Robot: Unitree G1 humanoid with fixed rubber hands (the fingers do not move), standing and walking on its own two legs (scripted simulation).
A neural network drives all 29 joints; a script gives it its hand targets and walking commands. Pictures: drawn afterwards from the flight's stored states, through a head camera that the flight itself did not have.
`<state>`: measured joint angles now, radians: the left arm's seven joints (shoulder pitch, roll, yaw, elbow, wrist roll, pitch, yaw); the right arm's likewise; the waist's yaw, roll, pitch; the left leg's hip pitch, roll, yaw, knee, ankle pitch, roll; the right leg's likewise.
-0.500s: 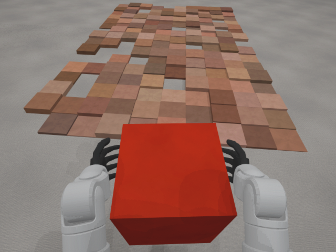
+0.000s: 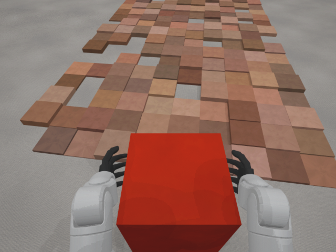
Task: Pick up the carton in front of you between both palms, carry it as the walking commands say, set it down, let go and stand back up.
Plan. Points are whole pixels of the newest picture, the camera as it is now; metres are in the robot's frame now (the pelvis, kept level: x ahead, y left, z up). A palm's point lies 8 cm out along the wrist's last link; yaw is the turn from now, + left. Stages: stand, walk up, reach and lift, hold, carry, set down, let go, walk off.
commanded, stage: carry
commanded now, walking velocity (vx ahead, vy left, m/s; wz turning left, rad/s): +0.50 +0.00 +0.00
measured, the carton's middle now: (175, 197) +0.26 +0.00 -0.02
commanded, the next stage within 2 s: none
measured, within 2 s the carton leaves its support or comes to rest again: neither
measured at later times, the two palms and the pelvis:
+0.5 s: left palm (120, 54) +0.68 +0.18 +0.13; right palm (212, 58) +0.65 -0.12 +0.13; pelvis +0.33 +0.05 +0.00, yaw -3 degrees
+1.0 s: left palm (134, 12) +1.05 +0.17 +0.13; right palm (200, 11) +1.07 -0.13 +0.13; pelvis +0.66 +0.01 +0.01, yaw -1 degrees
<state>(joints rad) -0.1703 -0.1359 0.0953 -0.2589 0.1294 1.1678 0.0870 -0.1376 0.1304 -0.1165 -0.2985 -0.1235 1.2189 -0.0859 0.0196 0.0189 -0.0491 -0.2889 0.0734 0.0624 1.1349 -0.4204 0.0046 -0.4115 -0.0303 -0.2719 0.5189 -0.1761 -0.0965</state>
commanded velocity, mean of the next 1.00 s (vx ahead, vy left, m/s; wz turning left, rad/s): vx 0.50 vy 0.00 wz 0.00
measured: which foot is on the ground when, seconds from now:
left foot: up 0.00-0.34, down 0.36-0.86, up 0.88-1.00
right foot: down 0.00-0.40, up 0.42-0.74, down 0.76-1.00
